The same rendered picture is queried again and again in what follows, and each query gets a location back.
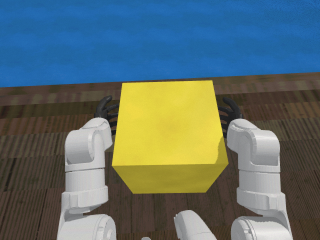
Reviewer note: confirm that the right robot hand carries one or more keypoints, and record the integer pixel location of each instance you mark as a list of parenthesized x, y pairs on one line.
[(233, 113)]

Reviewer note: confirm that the robot right thigh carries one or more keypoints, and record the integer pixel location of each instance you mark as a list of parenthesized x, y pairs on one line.
[(189, 226)]

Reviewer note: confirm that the left robot hand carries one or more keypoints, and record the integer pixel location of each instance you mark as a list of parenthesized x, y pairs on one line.
[(102, 112)]

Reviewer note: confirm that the robot left forearm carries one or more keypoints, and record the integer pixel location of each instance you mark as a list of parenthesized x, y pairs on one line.
[(85, 188)]

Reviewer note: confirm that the robot right forearm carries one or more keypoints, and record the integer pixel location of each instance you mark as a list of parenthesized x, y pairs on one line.
[(259, 167)]

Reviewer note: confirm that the left robot upper arm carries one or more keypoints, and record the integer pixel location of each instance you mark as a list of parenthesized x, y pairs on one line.
[(88, 227)]

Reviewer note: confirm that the carton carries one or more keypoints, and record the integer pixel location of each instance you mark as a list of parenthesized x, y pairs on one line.
[(169, 137)]

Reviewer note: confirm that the right robot upper arm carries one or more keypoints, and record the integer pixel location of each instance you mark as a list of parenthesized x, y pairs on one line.
[(259, 228)]

